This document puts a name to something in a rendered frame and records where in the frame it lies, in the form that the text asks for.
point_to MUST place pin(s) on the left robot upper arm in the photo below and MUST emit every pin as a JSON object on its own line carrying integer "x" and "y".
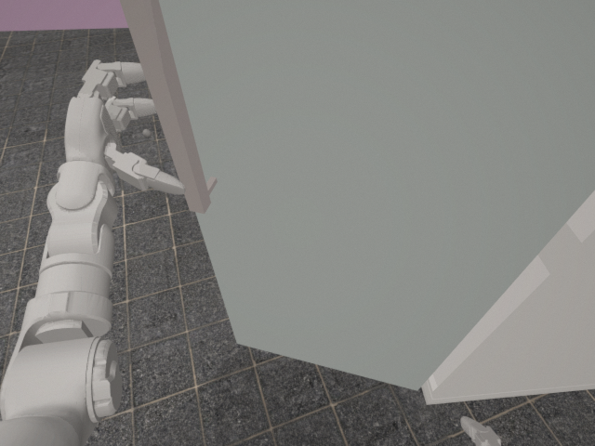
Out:
{"x": 57, "y": 392}

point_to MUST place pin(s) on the left robot forearm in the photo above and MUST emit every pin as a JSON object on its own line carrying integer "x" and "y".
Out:
{"x": 72, "y": 295}

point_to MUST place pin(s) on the handle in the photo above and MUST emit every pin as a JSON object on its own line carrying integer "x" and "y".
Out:
{"x": 147, "y": 27}

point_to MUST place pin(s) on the fridge door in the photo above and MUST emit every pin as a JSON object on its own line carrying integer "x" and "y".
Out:
{"x": 386, "y": 169}

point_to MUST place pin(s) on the right robot hand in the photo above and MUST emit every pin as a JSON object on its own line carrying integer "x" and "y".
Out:
{"x": 481, "y": 435}

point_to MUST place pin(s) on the left robot hand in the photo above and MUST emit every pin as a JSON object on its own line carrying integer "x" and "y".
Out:
{"x": 91, "y": 124}

